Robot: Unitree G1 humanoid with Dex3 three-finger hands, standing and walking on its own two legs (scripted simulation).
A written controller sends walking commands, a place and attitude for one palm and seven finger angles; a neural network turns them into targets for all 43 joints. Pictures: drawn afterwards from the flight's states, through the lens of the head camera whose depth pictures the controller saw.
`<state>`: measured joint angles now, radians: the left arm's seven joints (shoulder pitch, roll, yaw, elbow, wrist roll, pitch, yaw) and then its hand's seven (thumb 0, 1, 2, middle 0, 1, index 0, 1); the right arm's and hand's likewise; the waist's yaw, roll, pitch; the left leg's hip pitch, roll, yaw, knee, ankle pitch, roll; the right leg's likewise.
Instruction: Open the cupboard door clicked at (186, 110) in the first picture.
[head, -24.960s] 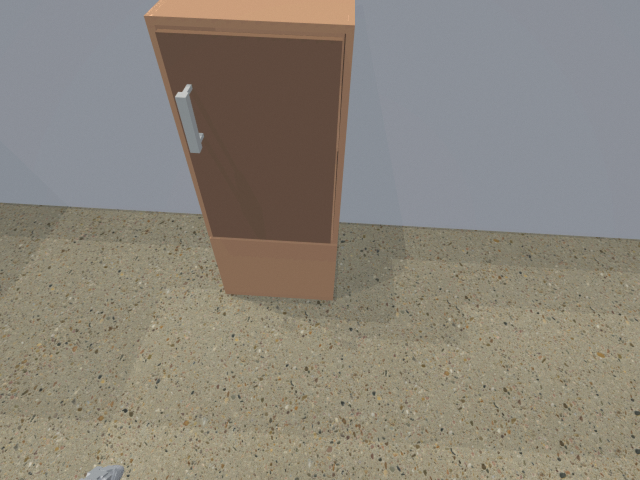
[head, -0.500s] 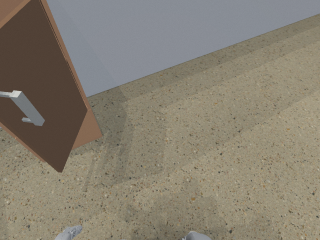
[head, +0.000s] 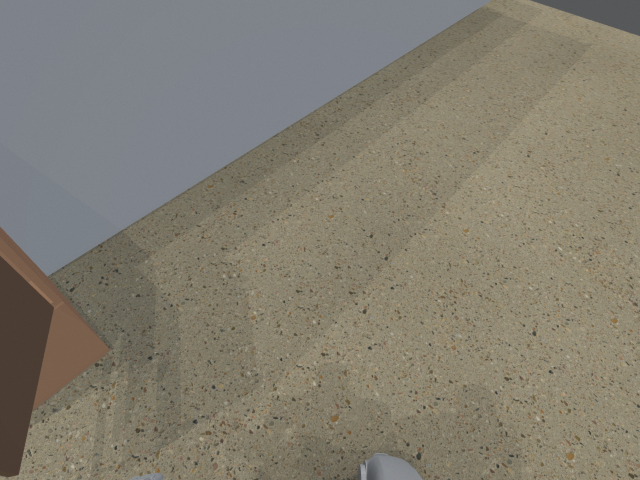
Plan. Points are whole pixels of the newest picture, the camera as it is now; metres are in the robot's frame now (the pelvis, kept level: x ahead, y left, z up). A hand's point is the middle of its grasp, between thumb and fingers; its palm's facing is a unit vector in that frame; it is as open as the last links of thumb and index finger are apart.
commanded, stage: walk to a spot facing it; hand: left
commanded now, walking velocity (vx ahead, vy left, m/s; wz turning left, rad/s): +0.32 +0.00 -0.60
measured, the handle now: out of the picture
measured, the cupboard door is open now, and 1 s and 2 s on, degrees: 54 54 54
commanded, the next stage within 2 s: turn to face it in 1.26 s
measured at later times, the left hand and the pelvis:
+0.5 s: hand (271, 390) +0.27 +0.09 -0.16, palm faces -0.20 -0.96 -0.21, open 7.3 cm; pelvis +0.17 -0.09 +0.00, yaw -14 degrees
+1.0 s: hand (343, 252) +0.55 -0.03 -0.17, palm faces -0.32 -0.92 -0.22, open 7.4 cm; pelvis +0.40 -0.18 -0.02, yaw -20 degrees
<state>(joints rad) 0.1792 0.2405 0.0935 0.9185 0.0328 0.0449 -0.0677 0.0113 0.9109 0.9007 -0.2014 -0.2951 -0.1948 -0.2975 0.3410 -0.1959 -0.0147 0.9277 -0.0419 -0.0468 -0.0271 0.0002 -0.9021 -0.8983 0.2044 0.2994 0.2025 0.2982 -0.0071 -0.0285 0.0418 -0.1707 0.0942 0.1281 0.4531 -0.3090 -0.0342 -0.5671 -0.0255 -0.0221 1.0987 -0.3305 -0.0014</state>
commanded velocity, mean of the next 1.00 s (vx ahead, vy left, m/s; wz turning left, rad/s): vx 0.37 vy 0.00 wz -0.24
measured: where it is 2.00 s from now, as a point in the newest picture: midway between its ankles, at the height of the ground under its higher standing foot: (407, 320)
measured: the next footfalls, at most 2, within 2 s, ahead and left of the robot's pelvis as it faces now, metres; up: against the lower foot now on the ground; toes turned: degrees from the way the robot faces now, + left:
right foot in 0.20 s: +0.18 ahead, -0.16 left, +0.00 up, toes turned -15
left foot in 0.64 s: +0.40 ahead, +0.01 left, +0.00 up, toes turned -11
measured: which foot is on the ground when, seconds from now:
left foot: down 0.00-0.18, up 0.20-0.62, down 0.64-0.96, up 0.98-1.00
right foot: up 0.00-0.18, down 0.20-0.64, up 0.66-0.94, down 0.96-1.00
